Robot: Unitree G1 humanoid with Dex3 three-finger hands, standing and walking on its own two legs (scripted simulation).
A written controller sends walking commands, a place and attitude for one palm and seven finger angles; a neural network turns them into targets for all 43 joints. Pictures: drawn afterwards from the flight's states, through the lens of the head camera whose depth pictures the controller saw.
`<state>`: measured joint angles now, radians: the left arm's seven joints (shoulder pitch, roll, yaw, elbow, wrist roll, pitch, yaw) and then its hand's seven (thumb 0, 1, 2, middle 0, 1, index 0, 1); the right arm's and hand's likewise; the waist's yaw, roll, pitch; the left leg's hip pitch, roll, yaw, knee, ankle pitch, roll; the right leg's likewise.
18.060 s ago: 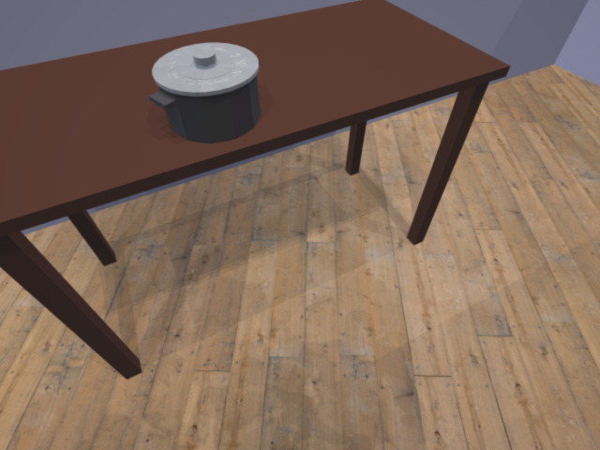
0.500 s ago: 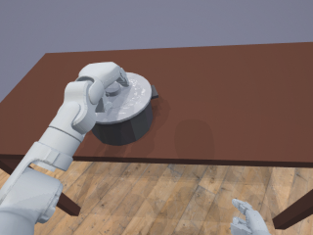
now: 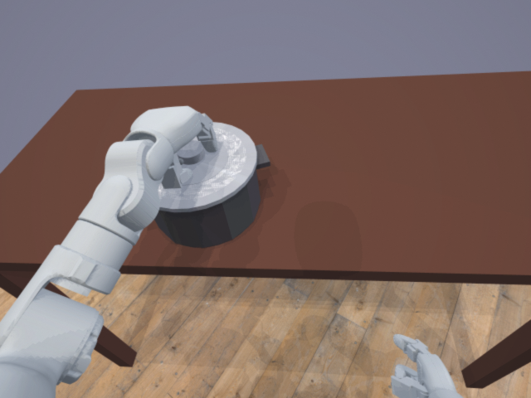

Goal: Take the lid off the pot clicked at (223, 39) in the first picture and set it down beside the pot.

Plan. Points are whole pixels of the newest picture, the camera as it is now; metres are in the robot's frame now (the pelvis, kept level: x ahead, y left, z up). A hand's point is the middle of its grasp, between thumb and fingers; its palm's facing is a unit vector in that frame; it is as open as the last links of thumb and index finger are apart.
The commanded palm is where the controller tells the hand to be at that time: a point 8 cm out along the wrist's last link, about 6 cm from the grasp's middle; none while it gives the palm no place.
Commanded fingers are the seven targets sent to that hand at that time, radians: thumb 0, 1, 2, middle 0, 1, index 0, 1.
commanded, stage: close the fingers and squeeze the knob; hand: left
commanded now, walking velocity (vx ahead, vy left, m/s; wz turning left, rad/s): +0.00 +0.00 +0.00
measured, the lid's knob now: (190, 152) +0.45 +0.14 +0.15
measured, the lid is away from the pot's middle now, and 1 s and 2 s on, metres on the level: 0.00 0.00 0.01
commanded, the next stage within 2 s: lift the lid straight up in 0.58 s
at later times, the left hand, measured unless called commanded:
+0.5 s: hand (181, 160) +0.41 +0.14 +0.17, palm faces -0.19 -0.07 -0.98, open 7.1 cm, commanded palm +0.39 +0.14 +0.24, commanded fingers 0.00 0.43 1.23 -0.90 -0.71 -0.94 -0.73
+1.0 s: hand (182, 153) +0.42 +0.13 +0.18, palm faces -0.23 -0.04 -0.97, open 7.0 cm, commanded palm +0.39 +0.14 +0.26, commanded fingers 0.00 0.48 1.24 -0.94 -0.72 -0.98 -0.76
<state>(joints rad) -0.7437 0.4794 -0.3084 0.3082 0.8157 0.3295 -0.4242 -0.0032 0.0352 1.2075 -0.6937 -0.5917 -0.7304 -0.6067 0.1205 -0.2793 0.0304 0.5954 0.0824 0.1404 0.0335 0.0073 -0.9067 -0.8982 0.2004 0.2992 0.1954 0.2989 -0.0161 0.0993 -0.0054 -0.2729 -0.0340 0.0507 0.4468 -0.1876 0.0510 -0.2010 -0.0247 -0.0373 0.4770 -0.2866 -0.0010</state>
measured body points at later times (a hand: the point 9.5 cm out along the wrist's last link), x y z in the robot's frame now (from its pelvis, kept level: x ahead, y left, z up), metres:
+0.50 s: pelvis +0.00 +0.00 +0.00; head +0.02 -0.04 +0.45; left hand +0.42 +0.14 +0.22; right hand +0.19 -0.23 -0.11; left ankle +0.03 +0.09 -0.74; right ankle -0.02 -0.12 -0.74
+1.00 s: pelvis +0.00 +0.00 +0.00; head +0.01 -0.04 +0.45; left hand +0.42 +0.13 +0.23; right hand +0.17 -0.24 -0.12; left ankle +0.03 +0.09 -0.74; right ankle -0.02 -0.12 -0.74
